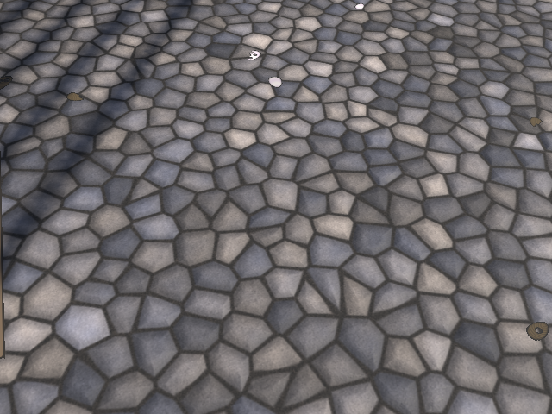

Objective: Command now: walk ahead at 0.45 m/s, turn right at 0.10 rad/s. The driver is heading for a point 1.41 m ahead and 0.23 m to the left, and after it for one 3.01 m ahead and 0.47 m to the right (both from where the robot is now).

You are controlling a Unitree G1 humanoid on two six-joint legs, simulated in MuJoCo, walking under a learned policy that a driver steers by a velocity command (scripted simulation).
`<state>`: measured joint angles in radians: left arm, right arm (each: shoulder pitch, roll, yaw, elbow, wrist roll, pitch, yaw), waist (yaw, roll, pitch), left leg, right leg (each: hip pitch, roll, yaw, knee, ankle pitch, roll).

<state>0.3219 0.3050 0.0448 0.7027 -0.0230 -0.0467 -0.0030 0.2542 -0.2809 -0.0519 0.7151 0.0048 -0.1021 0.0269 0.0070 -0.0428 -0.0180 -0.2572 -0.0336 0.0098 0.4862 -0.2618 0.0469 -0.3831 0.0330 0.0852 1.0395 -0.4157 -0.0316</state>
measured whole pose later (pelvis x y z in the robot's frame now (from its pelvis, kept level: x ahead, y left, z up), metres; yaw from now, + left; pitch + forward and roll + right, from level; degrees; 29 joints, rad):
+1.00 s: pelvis +0.55 +0.01 -0.01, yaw +0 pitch +1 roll -1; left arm 0.34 0.31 0.04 0.84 -0.02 -0.07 -0.01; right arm 0.15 -0.28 -0.03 0.70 0.00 -0.08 0.03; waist 0.03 -0.01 0.04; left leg -0.41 -0.02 0.04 0.54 -0.16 0.06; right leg -0.30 0.00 0.05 1.11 -0.44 -0.02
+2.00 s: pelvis +1.09 +0.04 -0.02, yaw +18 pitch +1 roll -2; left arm 0.27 0.30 0.08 0.88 -0.01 -0.05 0.01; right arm 0.11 -0.29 -0.07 0.66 0.03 -0.02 0.04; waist 0.03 0.01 0.07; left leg -0.51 -0.01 0.05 0.66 -0.16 0.10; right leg -0.06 -0.09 -0.17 0.83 -0.49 0.04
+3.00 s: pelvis +1.35 +0.16 +0.01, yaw +13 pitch +1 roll -1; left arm 0.20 0.35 0.11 0.75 -0.02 0.04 0.01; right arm 0.23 -0.26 -0.06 0.72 -0.01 -0.02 -0.05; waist -0.02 -0.04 0.01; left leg -0.20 0.02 0.02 0.40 -0.23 0.02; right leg -0.54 0.03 0.07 1.07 -0.32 0.06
